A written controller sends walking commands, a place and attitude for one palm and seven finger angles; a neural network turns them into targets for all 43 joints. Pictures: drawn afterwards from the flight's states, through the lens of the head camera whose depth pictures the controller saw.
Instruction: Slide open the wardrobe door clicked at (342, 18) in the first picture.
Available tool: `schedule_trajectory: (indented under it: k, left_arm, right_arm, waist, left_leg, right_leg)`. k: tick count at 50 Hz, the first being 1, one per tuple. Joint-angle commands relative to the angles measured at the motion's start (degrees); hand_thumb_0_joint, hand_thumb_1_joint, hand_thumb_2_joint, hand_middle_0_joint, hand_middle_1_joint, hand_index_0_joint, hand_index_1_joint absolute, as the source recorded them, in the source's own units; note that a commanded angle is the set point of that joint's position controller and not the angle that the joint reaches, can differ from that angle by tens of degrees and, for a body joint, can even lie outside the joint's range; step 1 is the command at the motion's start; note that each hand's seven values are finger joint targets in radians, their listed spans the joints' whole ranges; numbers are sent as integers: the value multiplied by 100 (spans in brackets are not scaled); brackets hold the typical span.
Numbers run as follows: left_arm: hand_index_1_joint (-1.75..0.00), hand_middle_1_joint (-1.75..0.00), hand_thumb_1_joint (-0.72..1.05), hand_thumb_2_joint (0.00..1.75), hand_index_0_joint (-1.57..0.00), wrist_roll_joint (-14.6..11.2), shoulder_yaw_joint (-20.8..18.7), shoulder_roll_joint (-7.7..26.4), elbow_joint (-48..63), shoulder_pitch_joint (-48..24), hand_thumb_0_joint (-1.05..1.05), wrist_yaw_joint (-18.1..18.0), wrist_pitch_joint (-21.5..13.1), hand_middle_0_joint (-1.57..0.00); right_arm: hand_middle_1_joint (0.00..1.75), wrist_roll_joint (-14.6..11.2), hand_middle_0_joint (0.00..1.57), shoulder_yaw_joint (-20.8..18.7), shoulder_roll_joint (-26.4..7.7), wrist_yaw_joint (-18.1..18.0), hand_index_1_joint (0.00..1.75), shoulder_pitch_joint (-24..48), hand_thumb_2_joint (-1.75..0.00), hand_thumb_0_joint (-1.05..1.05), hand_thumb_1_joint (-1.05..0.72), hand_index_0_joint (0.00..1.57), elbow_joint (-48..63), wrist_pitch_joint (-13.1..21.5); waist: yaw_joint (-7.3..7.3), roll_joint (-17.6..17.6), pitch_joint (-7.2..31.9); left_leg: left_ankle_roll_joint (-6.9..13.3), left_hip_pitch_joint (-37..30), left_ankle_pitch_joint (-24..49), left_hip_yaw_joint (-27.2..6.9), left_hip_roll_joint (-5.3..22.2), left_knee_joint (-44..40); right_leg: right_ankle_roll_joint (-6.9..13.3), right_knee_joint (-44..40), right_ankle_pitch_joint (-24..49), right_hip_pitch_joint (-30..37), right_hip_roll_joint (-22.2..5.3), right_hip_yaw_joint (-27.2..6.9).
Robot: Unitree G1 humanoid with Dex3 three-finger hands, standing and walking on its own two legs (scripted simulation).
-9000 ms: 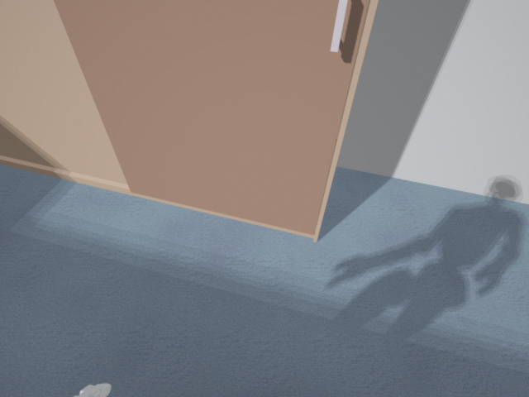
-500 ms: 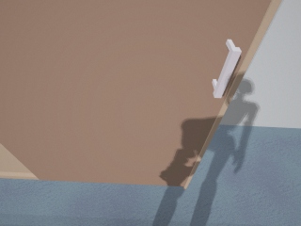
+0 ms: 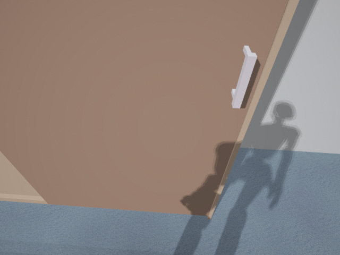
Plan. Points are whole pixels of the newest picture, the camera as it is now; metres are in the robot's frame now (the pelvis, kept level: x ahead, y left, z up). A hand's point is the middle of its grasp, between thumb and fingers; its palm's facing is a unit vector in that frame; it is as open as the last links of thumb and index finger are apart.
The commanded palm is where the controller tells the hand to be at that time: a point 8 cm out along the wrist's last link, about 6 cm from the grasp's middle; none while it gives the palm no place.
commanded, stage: look again from close up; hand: right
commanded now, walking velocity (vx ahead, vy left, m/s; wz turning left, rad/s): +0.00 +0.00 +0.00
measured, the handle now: (241, 78) +0.48 -0.14 +0.21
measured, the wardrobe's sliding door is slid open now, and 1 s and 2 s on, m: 0.00 0.00 0.00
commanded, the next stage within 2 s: raise the hand with hooked fingers in 1.76 s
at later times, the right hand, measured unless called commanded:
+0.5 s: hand out of the picture -0.05 -0.20 -0.17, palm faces +0.03 +0.98 -0.18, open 7.4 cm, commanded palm none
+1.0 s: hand out of the picture -0.02 -0.18 -0.17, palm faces +0.01 +0.99 -0.15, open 7.4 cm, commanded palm none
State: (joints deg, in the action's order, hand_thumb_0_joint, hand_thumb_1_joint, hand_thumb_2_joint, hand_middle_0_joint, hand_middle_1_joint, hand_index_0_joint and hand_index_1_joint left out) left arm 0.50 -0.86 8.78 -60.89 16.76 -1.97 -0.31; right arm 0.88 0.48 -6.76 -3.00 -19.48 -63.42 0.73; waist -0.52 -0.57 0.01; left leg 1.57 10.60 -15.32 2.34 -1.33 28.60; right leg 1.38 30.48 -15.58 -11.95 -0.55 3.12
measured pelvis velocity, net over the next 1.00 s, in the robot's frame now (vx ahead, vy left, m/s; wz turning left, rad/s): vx -0.01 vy -0.03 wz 0.01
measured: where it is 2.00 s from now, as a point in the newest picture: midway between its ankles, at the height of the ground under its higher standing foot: outside the picture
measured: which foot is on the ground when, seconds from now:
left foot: down 0.00-1.00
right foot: down 0.00-1.00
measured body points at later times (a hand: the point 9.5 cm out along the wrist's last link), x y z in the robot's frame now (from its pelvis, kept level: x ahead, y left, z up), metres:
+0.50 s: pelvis -0.02 -0.04 +0.00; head -0.02 -0.04 +0.45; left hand -0.03 +0.18 -0.15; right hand -0.05 -0.25 -0.16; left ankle +0.01 +0.10 -0.74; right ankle +0.01 -0.10 -0.74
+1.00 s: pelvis -0.01 -0.03 +0.01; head -0.01 -0.04 +0.46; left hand -0.01 +0.19 -0.15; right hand -0.02 -0.23 -0.16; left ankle +0.01 +0.10 -0.74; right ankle +0.01 -0.10 -0.74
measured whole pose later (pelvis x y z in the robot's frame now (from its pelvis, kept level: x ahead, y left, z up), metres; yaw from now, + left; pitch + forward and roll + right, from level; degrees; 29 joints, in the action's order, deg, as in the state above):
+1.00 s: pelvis -0.01 -0.03 +0.01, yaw +1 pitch -2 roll +0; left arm 0.3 0.5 7.8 -63.7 16.9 -1.5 -0.9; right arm 0.9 1.3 -7.5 -2.3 -18.7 -62.2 0.6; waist 0.1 1.2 -0.9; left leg -0.9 11.4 -12.3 0.7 1.3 25.3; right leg 3.8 24.6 -11.9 -11.4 2.3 4.8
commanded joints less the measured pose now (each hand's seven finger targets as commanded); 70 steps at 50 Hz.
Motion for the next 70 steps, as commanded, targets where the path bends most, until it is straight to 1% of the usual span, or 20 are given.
schedule_trajectory:
  k: [1, 4, 7, 11, 13, 14, 16, 19, 27, 28, 35, 40, 44, 46, 51, 54, 57, 60, 68, 70]
  left_arm:
    - [-30, -30, 90, 90, -20, 51, 2, 431, 322, 347, 0, 47, -100, -20]
    - [-30, -30, 90, 90, -20, 62, -32, 593, 421, 359, 0, 44, -115, -20]
    - [-30, -30, 90, 90, -20, 65, -46, 700, 479, 315, 0, 46, -130, -20]
    - [-30, -30, 90, 90, -20, 58, -56, 756, 503, 332, 0, 47, -131, -20]
    - [-30, -30, 90, 90, -20, 56, -60, 771, 475, 348, 0, 51, -121, -20]
    - [-30, -30, 90, 90, -20, 54, -63, 770, 456, 349, 0, 52, -119, -20]
    - [-30, -30, 90, 90, -20, 44, -53, 753, 431, 373, 0, 52, -128, -20]
    - [-30, -30, 90, 90, -20, 37, -40, 713, 351, 405, 0, 54, -121, -20]
    - [-30, -30, 90, 90, -20, 8, -7, 597, 192, 438, 0, 55, -135, -20]
    - [-30, -30, 90, 90, -20, 6, -8, 588, 159, 428, 0, 54, -146, -20]
    - [-30, -30, 90, 90, -20, -20, 24, 496, 40, 395, 0, 41, -166, -20]
    - [-30, -30, 90, 90, -20, -17, 40, 460, -26, 368, 0, 36, -163, -20]
    - [-30, -30, 90, 90, -20, -8, 51, 464, -65, 349, 0, 32, -163, -20]
    - [-30, -30, 90, 90, -20, -16, 52, 454, -70, 334, 0, 33, -169, -20]
    - [-30, -30, 90, 90, -20, -7, 50, 451, -104, 334, 0, 39, -139, -20]
    - [-30, -30, 90, 90, -20, 0, 50, 468, -119, 354, 0, 41, -133, -20]
    - [-30, -30, 90, 90, -20, -4, 42, 465, -124, 371, 0, 41, -150, -20]
    - [-30, -30, 90, 90, -20, -5, 39, 442, -139, 393, 0, 38, -153, -20]
    - [-30, -30, 90, 90, -20, -6, 41, 411, -174, 378, 0, 41, -130, -20]
    - [-30, -30, 90, 90, -20, -4, 33, 423, -172, 387, 0, 42, -125, -20]
  right_arm:
    - [30, 39, 20, -85, -613, 6, 30, -295, -90, 0, -90, 20, 335, 70]
    - [30, 42, 20, -71, -596, 47, 30, -354, -90, 0, -90, 20, 385, 33]
    - [30, 51, 20, -76, -606, 68, 30, -397, -90, 0, -90, 20, 457, -2]
    - [30, 58, 20, -82, -615, 82, 30, -377, -90, 0, -90, 20, 521, -13]
    - [30, 56, 20, -77, -613, 89, 30, -391, -90, 0, -90, 20, 522, -23]
    - [30, 55, 20, -79, -603, 91, 30, -417, -90, 0, -90, 20, 516, -23]
    - [30, 52, 20, -74, -607, 89, 30, -449, -90, 0, -90, 20, 498, -4]
    - [30, 44, 20, -62, -589, 88, 30, -478, -90, 0, -90, 20, 449, 3]
    - [30, 31, 20, -26, -539, 67, 30, -589, -90, 0, -90, 20, 321, 57]
    - [30, 24, 20, -20, -530, 67, 30, -600, -90, 0, -90, 20, 296, 60]
    - [30, 24, 20, 3, -512, 43, 30, -595, -90, 0, -90, 20, 220, 90]
    - [30, 18, 20, 5, -504, 36, 30, -553, -90, 0, -90, 20, 202, 96]
    - [30, 8, 20, -2, -526, 39, 30, -464, -90, 0, -90, 20, 218, 73]
    - [30, 12, 20, -12, -532, 33, 30, -466, -90, 0, -90, 20, 229, 83]
    - [30, 11, 20, -14, -537, 42, 30, -397, -90, 0, -90, 20, 248, 64]
    - [30, 4, 20, -23, -550, 52, 30, -385, -90, 0, -90, 20, 265, 55]
    - [30, 2, 20, -36, -549, 46, 30, -391, -90, 0, -90, 20, 286, 68]
    - [30, 8, 20, -38, -542, 44, 30, -386, -90, 0, -90, 20, 286, 73]
    - [30, -2, 20, -33, -527, 47, 30, -414, -90, 0, -90, 20, 256, 69]
    - [30, 13, 20, -31, -518, 44, 30, -441, -90, 0, -90, 20, 261, 66]
  waist:
    - [56, -443, -1079]
    - [85, -114, -943]
    - [131, -198, -759]
    - [129, -22, -608]
    - [120, -21, -653]
    - [123, -79, -649]
    - [116, -4, -514]
    - [87, 55, -593]
    - [44, 151, -488]
    - [43, 71, -442]
    - [52, 205, -431]
    - [45, 205, -460]
    - [50, 7, -486]
    - [68, 130, -430]
    - [63, 119, -605]
    - [63, 108, -583]
    - [63, 163, -366]
    - [68, 171, -366]
    - [54, 162, -528]
    - [63, 76, -565]
  left_leg:
    - [152, 637, -348, -656, 548, -694]
    - [116, 469, -368, -552, 506, -560]
    - [75, 255, -224, -415, 475, -386]
    - [49, 177, -134, -353, 484, -337]
    - [41, 237, -197, -348, 481, -320]
    - [42, 232, -169, -355, 489, -336]
    - [44, 228, -79, -373, 531, -373]
    - [51, 281, -88, -448, 559, -445]
    - [58, 362, 121, -592, 661, -629]
    - [52, 367, 166, -592, 676, -633]
    - [35, 294, 515, -636, 722, -716]
    - [41, 295, 545, -676, 731, -764]
    - [31, 239, 512, -634, 724, -736]
    - [26, 149, 658, -636, 744, -746]
    - [34, 209, 459, -618, 723, -789]
    - [33, 200, 369, -614, 708, -784]
    - [30, 89, 555, -607, 732, -755]
    - [33, 73, 614, -598, 730, -762]
    - [30, 215, 412, -621, 727, -825]
    - [30, 210, 407, -612, 705, -829]
  right_leg:
    - [91, -1182, -462, -824, -561, -894]
    - [138, -1478, -1082, -988, -596, -1050]
    - [185, -1687, -1358, -1087, -656, -1168]
    - [221, -1761, -1379, -1044, -688, -1250]
    - [217, -1833, -1518, -1073, -705, -1282]
    - [224, -1845, -1497, -1058, -699, -1298]
    - [223, -1782, -1278, -884, -690, -1240]
    - [196, -1771, -1240, -883, -654, -1209]
    - [158, -1531, -627, -534, -559, -998]
    - [148, -1520, -551, -451, -556, -958]
    - [124, -1299, 131, -271, -525, -778]
    - [98, -1220, 360, -215, -497, -720]
    - [77, -1301, 286, -255, -515, -733]
    - [82, -1230, 483, -235, -515, -693]
    - [65, -1338, 178, -357, -512, -738]
    - [64, -1407, -12, -375, -526, -789]
    - [77, -1322, 298, -223, -528, -748]
    - [85, -1294, 433, -197, -534, -739]
    - [60, -1350, 172, -216, -507, -733]
    - [71, -1395, 76, -262, -529, -763]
